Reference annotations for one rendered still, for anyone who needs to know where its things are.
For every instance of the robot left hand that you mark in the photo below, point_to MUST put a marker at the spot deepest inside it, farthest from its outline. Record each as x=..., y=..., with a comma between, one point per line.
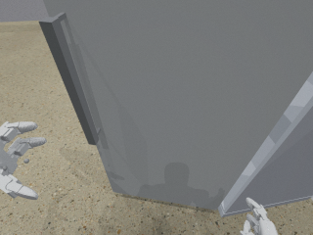
x=8, y=131

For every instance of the fridge door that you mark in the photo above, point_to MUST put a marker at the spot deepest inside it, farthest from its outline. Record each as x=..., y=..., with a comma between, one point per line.
x=185, y=91

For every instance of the handle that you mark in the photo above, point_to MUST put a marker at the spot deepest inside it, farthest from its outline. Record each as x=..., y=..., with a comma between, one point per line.
x=56, y=40

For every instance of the robot right hand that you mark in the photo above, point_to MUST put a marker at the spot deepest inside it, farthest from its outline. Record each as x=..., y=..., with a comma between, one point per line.
x=260, y=223

